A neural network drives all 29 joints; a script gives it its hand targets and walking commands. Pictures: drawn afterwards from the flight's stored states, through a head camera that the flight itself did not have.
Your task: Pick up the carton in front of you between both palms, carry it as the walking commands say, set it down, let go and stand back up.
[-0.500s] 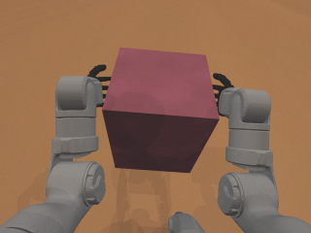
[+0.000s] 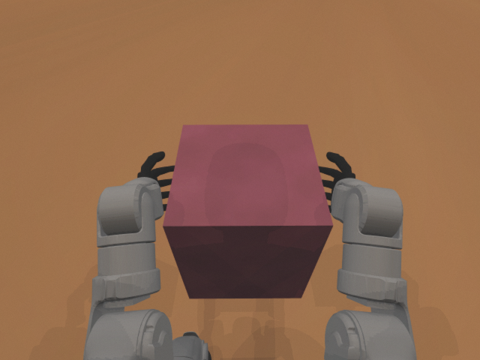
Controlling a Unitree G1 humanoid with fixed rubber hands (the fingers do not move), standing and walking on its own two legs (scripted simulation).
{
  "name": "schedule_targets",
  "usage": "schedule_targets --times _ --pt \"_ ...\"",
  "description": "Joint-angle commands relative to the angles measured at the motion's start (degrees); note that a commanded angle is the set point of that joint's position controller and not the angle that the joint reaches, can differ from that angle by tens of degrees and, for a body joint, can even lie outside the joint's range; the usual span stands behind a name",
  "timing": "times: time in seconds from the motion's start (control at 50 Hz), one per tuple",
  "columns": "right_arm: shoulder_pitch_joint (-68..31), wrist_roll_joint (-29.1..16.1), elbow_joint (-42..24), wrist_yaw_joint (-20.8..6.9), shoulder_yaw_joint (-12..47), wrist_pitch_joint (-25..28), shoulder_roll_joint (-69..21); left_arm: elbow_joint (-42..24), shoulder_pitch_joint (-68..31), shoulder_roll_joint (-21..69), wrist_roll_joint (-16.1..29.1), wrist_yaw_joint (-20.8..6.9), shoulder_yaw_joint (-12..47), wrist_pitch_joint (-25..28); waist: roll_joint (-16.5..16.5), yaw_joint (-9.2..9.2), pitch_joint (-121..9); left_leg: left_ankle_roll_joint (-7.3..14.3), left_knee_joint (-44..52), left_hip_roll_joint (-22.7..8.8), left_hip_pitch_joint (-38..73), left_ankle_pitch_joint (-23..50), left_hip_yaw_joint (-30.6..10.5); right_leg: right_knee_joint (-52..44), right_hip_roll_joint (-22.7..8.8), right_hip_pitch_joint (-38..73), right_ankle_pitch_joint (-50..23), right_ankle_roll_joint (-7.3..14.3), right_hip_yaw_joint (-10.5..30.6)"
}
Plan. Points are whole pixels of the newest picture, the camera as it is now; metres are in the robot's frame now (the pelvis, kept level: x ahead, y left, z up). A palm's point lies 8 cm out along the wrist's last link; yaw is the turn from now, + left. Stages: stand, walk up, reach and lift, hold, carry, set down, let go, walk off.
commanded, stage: carry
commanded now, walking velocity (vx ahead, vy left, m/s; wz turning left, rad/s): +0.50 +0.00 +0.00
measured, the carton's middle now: (245, 216) +0.35 +0.00 +0.01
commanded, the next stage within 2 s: none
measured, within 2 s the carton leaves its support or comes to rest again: neither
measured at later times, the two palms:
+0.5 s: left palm (171, 96) +0.59 +0.17 +0.08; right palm (315, 101) +0.57 -0.13 +0.09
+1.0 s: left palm (205, 23) +0.90 +0.13 +0.09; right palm (315, 24) +0.91 -0.17 +0.08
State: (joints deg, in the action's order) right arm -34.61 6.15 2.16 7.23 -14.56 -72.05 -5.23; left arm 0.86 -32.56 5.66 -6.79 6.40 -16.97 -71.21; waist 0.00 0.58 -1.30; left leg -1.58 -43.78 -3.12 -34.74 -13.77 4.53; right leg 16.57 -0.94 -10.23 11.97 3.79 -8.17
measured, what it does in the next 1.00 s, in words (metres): walks ahead: left foot, then right foot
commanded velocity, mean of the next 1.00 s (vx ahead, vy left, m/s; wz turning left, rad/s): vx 0.50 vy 0.00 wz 0.00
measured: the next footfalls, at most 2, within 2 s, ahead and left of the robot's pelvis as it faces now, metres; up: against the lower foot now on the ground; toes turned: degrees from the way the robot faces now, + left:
left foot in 0.18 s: +0.30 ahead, +0.11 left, +0.00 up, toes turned +8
right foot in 0.66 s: +0.64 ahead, -0.12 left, +0.00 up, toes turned -13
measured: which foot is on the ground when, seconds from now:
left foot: up 0.00-0.16, down 0.18-0.70, up 0.72-1.00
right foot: down 0.00-0.20, up 0.22-0.64, down 0.66-1.00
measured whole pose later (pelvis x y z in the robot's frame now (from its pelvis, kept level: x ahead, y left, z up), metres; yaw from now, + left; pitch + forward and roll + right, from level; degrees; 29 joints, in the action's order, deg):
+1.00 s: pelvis +0.64 -0.03 +0.00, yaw +0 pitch +4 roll +1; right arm -7.7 7.2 -19.4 4.9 -4.8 -69.0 -7.5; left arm -18.3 -7.5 7.5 -5.9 5.0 -6.1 -67.8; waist -0.8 1.0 -6.5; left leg -1.3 -40.5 -7.2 -35.2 -6.7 6.2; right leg 14.1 -2.3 -6.8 11.2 2.0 -12.9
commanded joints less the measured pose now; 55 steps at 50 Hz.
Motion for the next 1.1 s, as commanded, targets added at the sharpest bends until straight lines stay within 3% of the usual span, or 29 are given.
schedule_targets --times 0.0,0.08,0.12,0.14,0.16,0.18,0.2,0.22,0.26,0.3,0.34,0.38,0.48,0.58,0.62,0.64,0.66,0.68,0.7,0.72,0.74,0.76,0.8,0.86,0.94,1.08 --pt "-28.1 -20.5 -9.8 -12.1 41.1 2.8 -65.6 -11.1 -33.0 62.6 24.1 -15.4 41.6 1.0 8.4 0.84 -24.7 0.2 7.7 0.9 -2.6 6.2 2.9 -0.4 -12.5 26.0 -34.0 3.4 7.7" --pt "-18.4 -21.0 -18.2 -13.3 46.5 3.3 -61.5 -18.2 -20.2 58.2 23.1 -15.7 46.9 2.1 8.7 1.17 -21.5 1.7 17.6 3.0 3.8 13.0 5.9 2.5 -10.7 25.4 -41.2 2.2 3.5" --pt "-11.8 -20.8 -18.9 -14.5 47.8 3.2 -59.4 -19.1 -13.9 56.0 22.3 -15.9 48.9 2.1 8.3 0.37 -23.2 3.2 23.2 5.3 17.0 15.8 9.6 10.9 -9.3 20.5 -45.4 0.2 0.3" --pt "-8.3 -20.6 -18.3 -15.0 47.7 2.9 -58.2 -18.4 -11.3 56.2 22.4 -16.2 49.5 1.9 6.5 -0.57 -25.6 4.1 22.1 5.0 29.2 14.0 10.4 17.3 -8.3 12.5 -41.0 -1.3 -1.6" --pt "-4.7 -20.7 -18.0 -15.6 47.4 2.5 -57.6 -18.3 -9.3 55.1 22.4 -16.5 49.4 1.6 1.7 -1.81 -29.3 5.9 20.2 -4.2 43.0 11.1 -0.2 28.5 -7.5 0.7 -23.3 -3.3 -1.3" --pt "-2.9 -19.7 -16.2 -15.9 46.3 2.6 -56.4 -18.6 -8.7 55.7 23.1 -16.8 50.0 0.8 -11.0 -2.10 -34.2 14.7 20.5 -19.4 58.1 9.0 -24.8 44.6 -1.4 -18.3 -3.6 -5.4 1.0" --pt "0.5 -19.9 -14.7 -16.3 46.1 3.0 -57.3 -19.3 -7.6 54.8 23.3 -17.2 50.3 0.8 -15.8 -2.20 -30.8 17.9 26.1 -21.6 58.3 11.3 -34.1 53.7 2.9 -31.0 16.5 -4.8 4.3" --pt "-0.4 -20.5 -16.0 -16.6 46.6 3.2 -58.3 -19.2 -8.8 55.4 23.6 -17.4 51.0 1.1 -12.0 -2.01 -27.8 16.9 26.3 -20.8 54.4 13.5 -29.3 57.5 -0.9 -33.7 16.3 -3.5 7.5" --pt "-2.7 -21.7 -17.9 -17.1 47.5 3.7 -60.1 -19.1 -9.1 57.3 24.4 -17.7 51.6 2.0 -2.0 -1.53 -22.7 12.4 29.0 -18.0 42.8 14.0 -19.8 51.4 -5.8 -30.6 10.2 -3.2 8.7" --pt "-3.6 -22.9 -19.1 -17.5 48.4 4.1 -60.3 -18.8 -7.6 58.3 24.4 -17.4 51.9 2.6 -3.9 -1.17 -20.3 9.5 33.2 -15.1 35.0 5.9 -12.4 42.8 -6.2 -25.4 6.1 -4.0 6.9" --pt "-2.1 -23.6 -19.3 -18.0 48.7 4.3 -59.4 -18.2 -5.2 58.3 23.7 -16.9 52.3 3.1 -6.6 -1.18 -18.4 9.2 36.1 -13.2 32.2 0.9 -8.0 36.0 -5.9 -24.1 2.9 -5.1 4.8" --pt "-1.1 -23.9 -19.4 -18.3 48.8 4.3 -58.0 -18.0 -3.4 57.4 22.7 -16.3 52.2 3.4 -7.0 -1.23 -16.0 9.3 37.5 -12.2 32.2 0.6 -5.6 29.0 -6.0 -25.8 -1.4 -6.1 3.1" --pt "-0.6 -23.8 -21.5 -18.1 48.6 3.5 -53.9 -20.7 -3.3 53.9 22.6 -15.4 52.1 2.4 -7.0 -1.53 -11.0 8.3 37.0 -10.3 33.4 10.2 -0.5 18.4 -5.2 -25.4 -10.5 -6.1 -0.4" --pt "-0.7 -22.5 -20.7 -16.9 47.5 1.7 -49.8 -20.4 -4.2 49.3 22.9 -15.4 50.7 0.2 -8.0 -1.77 -7.7 7.4 32.7 -10.7 37.1 18.6 1.8 12.5 -4.3 -21.8 -11.1 -3.5 -2.5" --pt "-1.8 -22.4 -20.3 -16.6 47.4 1.0 -49.0 -19.1 -3.9 48.5 22.9 -15.4 49.8 -0.3 -8.1 -0.97 -10.4 5.9 22.7 -9.5 36.3 30.7 4.8 9.3 -0.6 -11.3 -6.4 -2.4 -6.6" --pt "-1.7 -22.3 -20.0 -16.5 47.5 0.7 -48.6 -18.1 -3.5 48.2 22.8 -15.5 49.2 -0.4 -5.7 -0.01 -14.2 4.2 12.0 -7.3 31.6 33.2 7.6 9.3 1.5 0.6 -3.0 -2.0 -8.2" --pt "-2.5 -22.5 -20.1 -16.4 47.7 0.4 -48.3 -17.3 -3.0 48.1 22.3 -15.6 48.5 -0.4 0.2 1.29 -19.8 1.8 -1.4 -5.2 20.6 21.5 7.4 7.4 -7.1 14.5 4.5 -0.2 4.4" --pt "-4.4 -23.0 -21.2 -16.3 48.3 0.0 -50.0 -15.6 -3.8 48.1 22.0 -15.8 47.7 0.1 16.5 1.36 -25.7 -1.2 -21.0 2.0 3.6 5.1 6.0 0.6 -22.3 27.1 11.4 7.8 31.7" --pt "-4.9 -23.3 -20.8 -16.6 48.4 0.3 -50.7 -15.2 -2.2 51.0 22.9 -15.9 48.2 0.4 18.2 0.94 -23.5 -0.1 -29.1 4.0 -4.3 -12.6 -0.7 -3.7 -23.7 25.8 0.1 8.8 37.5" --pt "-5.1 -23.6 -19.9 -16.8 48.7 0.9 -53.8 -17.0 -3.6 52.9 23.5 -16.1 48.8 0.8 13.4 0.66 -23.3 1.7 -32.7 0.4 -5.6 -11.8 -4.0 -1.7 -22.3 23.8 -7.0 7.8 30.4" --pt "-5.0 -23.7 -20.1 -17.0 48.8 1.7 -55.7 -17.8 -4.7 55.2 24.0 -16.4 49.6 1.4 6.6 0.54 -23.4 2.5 -31.6 -2.2 -5.3 -8.9 -4.8 -0.6 -21.1 20.1 -9.2 6.2 25.2" --pt "-4.9 -23.6 -20.3 -17.1 49.2 2.4 -57.1 -19.1 -6.1 57.1 24.5 -16.7 50.3 2.1 2.9 0.24 -21.9 2.7 -27.4 -4.3 -3.6 -5.4 -5.2 -2.0 -20.0 15.0 -7.8 4.2 20.7" --pt "-4.2 -22.9 -21.3 -16.9 50.2 3.6 -58.4 -20.7 -6.9 59.0 25.2 -17.3 51.3 3.2 5.4 -0.01 -21.3 2.2 -20.4 -4.9 0.4 -1.0 -3.4 -5.6 -17.5 9.2 -0.8 1.7 13.6" --pt "-1.4 -21.9 -22.3 -16.1 50.5 4.8 -59.2 -21.6 -4.3 58.0 25.8 -17.8 51.7 3.7 7.9 0.10 -19.3 0.7 -10.4 -4.9 0.1 1.8 -0.7 -9.4 -16.4 7.8 2.9 2.8 9.0" --pt "0.5 -21.3 -24.6 -15.5 50.4 4.6 -56.8 -24.4 -3.0 54.7 25.9 -17.7 51.8 3.4 6.7 0.25 -15.8 -0.1 3.9 -3.9 -1.1 8.2 2.4 -9.9 -14.8 10.6 -2.7 3.5 4.7" --pt "0.2 -22.0 -23.9 -16.1 48.9 1.2 -50.2 -22.1 -1.0 48.7 23.1 -16.2 50.1 0.6 8.4 0.53 -10.0 2.2 16.3 -1.6 4.4 11.8 6.6 -5.0 -14.1 14.1 -12.2 1.6 0.6"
